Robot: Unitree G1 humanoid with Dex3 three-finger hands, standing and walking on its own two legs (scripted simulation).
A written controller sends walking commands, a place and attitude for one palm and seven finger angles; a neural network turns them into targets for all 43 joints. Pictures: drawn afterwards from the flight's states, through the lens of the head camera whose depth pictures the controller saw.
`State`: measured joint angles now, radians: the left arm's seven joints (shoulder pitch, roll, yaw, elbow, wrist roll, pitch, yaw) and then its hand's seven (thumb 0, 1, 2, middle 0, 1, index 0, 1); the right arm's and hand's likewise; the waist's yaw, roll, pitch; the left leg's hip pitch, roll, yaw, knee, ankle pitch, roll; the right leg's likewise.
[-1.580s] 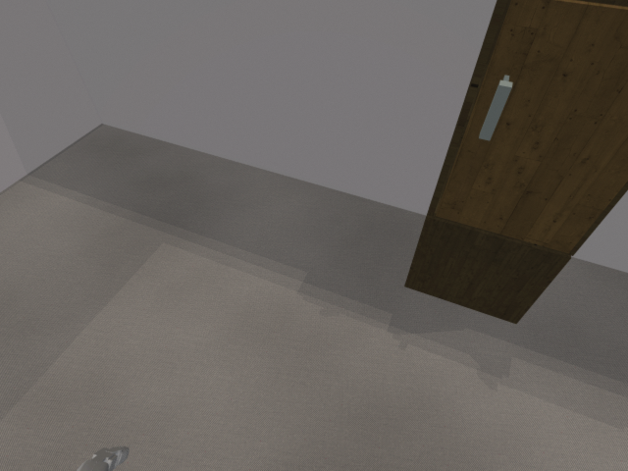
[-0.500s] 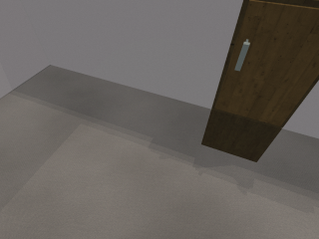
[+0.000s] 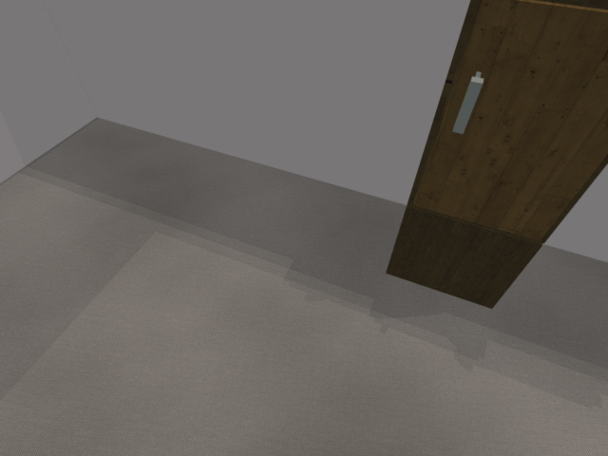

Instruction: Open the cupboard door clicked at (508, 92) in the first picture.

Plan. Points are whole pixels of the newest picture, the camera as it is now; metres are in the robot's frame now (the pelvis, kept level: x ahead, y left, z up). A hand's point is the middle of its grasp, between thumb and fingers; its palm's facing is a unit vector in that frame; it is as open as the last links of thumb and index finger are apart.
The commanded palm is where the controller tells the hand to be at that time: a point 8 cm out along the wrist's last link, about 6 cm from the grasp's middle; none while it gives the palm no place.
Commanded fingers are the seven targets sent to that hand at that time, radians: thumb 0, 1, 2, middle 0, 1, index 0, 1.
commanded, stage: turn to face it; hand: left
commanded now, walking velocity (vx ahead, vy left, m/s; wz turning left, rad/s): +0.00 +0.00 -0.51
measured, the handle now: (468, 102) +0.87 -0.33 +0.03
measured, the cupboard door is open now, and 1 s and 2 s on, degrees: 0 0 0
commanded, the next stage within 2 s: take the last steps up to it in 0.78 s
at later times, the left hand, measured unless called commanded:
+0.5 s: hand out of the picture +0.05 +0.18 -0.18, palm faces -0.12 -0.96 -0.26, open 7.4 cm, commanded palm none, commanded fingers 0.00 0.90 0.90 -0.20 -0.30 -0.20 -0.30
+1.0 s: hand out of the picture +0.08 +0.24 -0.18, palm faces -0.28 -0.94 -0.21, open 7.4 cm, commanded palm none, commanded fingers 0.00 0.90 0.90 -0.20 -0.30 -0.20 -0.30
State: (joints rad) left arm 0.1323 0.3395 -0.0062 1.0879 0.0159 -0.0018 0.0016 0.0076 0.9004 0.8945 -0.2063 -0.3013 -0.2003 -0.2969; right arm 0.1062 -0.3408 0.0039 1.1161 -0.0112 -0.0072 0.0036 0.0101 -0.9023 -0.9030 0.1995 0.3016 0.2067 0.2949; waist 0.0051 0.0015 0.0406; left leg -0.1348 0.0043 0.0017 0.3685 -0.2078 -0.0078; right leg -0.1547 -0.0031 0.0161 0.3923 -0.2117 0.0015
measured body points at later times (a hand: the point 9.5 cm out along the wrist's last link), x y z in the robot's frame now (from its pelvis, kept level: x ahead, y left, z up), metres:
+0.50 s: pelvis -0.02 -0.01 -0.02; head +0.02 -0.03 +0.43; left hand +0.06 +0.23 -0.16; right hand +0.01 -0.27 -0.18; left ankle -0.04 +0.13 -0.70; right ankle +0.00 -0.12 -0.75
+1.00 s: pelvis -0.04 +0.05 +0.00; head -0.02 +0.08 +0.45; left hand +0.09 +0.29 -0.16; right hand -0.07 -0.19 -0.14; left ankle -0.05 +0.14 -0.75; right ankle -0.11 -0.08 -0.67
